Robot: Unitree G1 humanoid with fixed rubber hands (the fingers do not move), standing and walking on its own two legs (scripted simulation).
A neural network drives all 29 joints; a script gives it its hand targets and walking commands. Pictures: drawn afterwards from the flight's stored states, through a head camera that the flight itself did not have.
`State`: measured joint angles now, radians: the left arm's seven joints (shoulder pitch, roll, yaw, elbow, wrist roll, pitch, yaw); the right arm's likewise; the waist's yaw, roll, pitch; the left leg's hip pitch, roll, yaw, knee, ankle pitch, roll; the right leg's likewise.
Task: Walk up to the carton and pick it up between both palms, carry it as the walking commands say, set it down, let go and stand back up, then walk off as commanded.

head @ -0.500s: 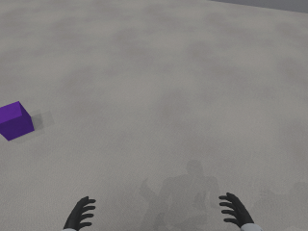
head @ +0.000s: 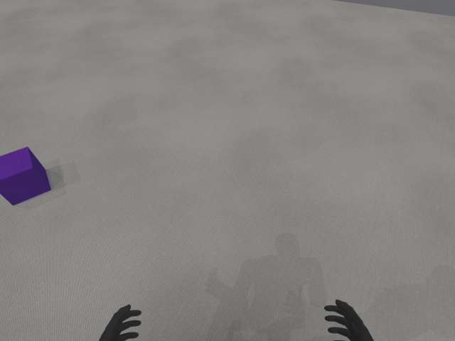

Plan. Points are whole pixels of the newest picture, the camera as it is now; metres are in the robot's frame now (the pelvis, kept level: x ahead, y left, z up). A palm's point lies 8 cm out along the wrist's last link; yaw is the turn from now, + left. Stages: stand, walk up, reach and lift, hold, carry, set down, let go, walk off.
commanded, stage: stand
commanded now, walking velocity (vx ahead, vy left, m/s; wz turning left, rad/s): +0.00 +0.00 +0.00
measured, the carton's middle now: (20, 175) +1.02 +1.10 -0.66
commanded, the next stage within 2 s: walk up in 1.88 s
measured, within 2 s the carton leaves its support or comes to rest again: neither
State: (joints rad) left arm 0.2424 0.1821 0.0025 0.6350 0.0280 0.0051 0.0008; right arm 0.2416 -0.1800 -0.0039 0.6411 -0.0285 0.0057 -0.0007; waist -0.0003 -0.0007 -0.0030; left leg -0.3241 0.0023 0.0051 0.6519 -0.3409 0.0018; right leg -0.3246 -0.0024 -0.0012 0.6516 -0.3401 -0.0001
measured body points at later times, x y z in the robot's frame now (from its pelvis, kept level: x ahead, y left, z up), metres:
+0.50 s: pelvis +0.00 +0.00 +0.00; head +0.01 +0.00 +0.45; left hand +0.13 +0.23 -0.11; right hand +0.13 -0.23 -0.11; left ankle +0.00 +0.12 -0.72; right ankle +0.00 -0.12 -0.72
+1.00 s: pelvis +0.00 +0.00 +0.01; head +0.01 +0.00 +0.46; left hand +0.11 +0.23 -0.11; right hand +0.11 -0.23 -0.12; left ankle +0.00 +0.12 -0.72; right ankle +0.00 -0.12 -0.72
